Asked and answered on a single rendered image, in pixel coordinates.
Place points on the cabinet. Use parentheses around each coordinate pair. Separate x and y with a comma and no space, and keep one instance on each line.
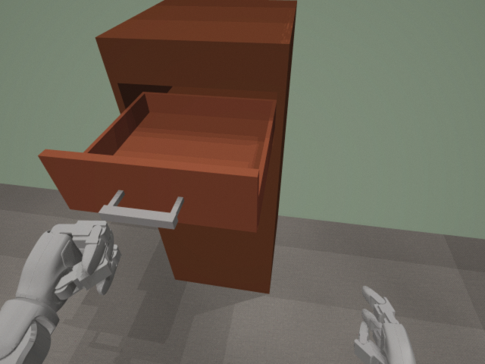
(230,48)

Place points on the handle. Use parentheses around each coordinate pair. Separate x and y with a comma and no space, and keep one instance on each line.
(112,212)

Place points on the right robot hand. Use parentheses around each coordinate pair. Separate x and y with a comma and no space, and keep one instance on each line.
(392,342)

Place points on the left robot hand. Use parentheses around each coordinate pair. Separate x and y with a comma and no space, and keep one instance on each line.
(85,247)

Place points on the robot left forearm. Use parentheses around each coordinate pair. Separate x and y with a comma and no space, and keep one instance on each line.
(25,331)

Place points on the drawer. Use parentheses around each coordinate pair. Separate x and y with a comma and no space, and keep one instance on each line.
(213,151)

